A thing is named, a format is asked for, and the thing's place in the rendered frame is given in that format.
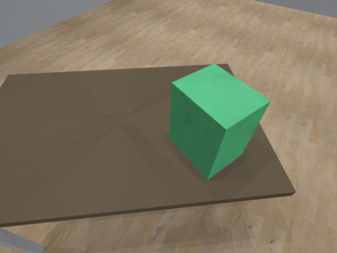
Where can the carton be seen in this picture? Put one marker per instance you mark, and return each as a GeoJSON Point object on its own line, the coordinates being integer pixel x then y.
{"type": "Point", "coordinates": [213, 116]}

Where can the table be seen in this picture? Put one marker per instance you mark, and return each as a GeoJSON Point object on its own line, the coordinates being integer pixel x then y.
{"type": "Point", "coordinates": [87, 144]}

